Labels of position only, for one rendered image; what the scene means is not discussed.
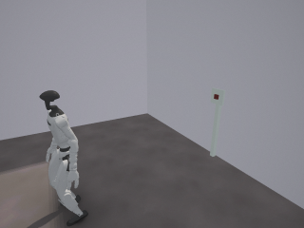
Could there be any robot left foot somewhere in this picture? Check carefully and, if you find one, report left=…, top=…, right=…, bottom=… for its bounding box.
left=66, top=210, right=88, bottom=227

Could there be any panel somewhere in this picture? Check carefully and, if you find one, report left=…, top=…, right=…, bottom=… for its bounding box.
left=210, top=87, right=226, bottom=157

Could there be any robot right hand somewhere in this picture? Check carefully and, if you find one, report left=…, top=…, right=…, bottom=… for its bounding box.
left=46, top=147, right=57, bottom=162

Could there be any robot left hand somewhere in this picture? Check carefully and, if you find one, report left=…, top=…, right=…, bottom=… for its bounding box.
left=67, top=170, right=79, bottom=191

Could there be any robot foot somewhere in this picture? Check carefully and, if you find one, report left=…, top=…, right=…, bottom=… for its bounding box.
left=66, top=210, right=88, bottom=227
left=60, top=195, right=81, bottom=206

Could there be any robot right forearm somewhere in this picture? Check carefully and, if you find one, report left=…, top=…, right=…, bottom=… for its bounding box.
left=50, top=137, right=58, bottom=148

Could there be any robot left forearm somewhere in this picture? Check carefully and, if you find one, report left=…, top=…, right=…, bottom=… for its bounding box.
left=68, top=140, right=79, bottom=171

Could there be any robot right foot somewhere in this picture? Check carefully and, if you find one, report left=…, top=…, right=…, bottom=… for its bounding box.
left=60, top=195, right=81, bottom=206

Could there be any left robot upper arm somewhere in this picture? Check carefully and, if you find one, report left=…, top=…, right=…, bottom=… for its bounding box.
left=54, top=116, right=78, bottom=146

